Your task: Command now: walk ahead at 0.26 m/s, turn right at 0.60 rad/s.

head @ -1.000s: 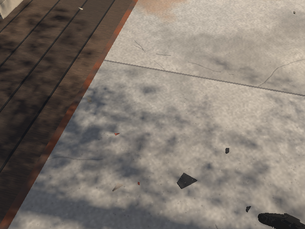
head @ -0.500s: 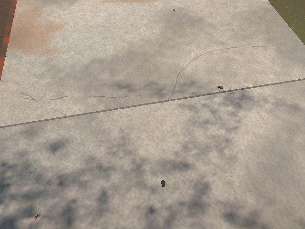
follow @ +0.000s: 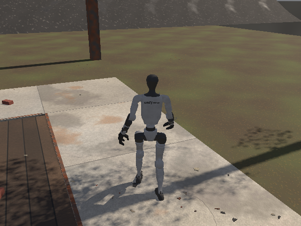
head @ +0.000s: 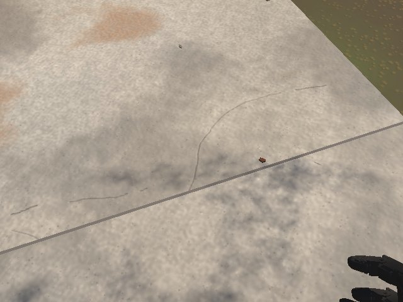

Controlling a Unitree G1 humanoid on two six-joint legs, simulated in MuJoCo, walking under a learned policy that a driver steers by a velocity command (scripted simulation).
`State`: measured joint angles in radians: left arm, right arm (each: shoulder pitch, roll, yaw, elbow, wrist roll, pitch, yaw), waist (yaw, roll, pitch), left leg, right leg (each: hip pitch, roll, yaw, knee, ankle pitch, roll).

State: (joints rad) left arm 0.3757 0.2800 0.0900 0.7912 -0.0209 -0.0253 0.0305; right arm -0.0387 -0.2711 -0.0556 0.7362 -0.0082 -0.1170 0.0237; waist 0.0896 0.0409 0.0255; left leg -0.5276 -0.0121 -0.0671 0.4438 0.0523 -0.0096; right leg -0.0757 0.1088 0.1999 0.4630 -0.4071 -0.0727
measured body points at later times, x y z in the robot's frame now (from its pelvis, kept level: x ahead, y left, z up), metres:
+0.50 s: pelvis +0.11 -0.02 +0.00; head +0.13 -0.05 +0.45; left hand +0.35 +0.21 -0.07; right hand +0.16 -0.33 -0.12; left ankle +0.16 +0.13 -0.72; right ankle +0.10 -0.12 -0.73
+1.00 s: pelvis +0.12 +0.00 +0.00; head +0.16 +0.02 +0.44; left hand +0.32 +0.26 -0.11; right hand +0.20 -0.30 -0.10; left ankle +0.11 +0.09 -0.73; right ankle +0.09 -0.12 -0.70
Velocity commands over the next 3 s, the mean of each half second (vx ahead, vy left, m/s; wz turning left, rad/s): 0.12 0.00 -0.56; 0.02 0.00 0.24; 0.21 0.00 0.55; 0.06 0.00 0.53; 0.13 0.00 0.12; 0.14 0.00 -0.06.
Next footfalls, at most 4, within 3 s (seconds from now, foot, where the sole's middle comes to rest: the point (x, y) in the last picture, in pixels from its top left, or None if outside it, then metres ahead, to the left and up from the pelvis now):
0.02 left None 0.20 0.12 -0.77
0.46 right None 0.14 -0.14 -0.77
0.94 left None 0.15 0.09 -0.77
1.44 right None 0.34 -0.13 -0.77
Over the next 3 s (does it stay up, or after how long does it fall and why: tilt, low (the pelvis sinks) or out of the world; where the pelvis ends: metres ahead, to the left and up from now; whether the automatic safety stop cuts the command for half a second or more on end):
stays up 0.47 0.11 0.00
